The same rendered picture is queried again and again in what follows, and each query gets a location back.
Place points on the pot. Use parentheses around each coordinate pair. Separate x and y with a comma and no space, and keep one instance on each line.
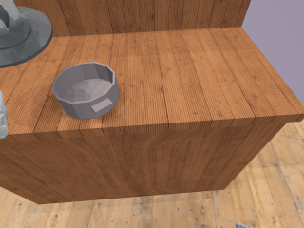
(87,90)

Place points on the knob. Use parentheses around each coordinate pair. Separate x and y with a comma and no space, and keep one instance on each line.
(4,17)

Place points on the table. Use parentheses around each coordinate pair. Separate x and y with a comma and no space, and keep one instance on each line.
(197,102)

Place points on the left robot hand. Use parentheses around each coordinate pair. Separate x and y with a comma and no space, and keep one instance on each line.
(11,9)

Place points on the lid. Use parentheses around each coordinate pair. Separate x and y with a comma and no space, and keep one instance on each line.
(27,38)

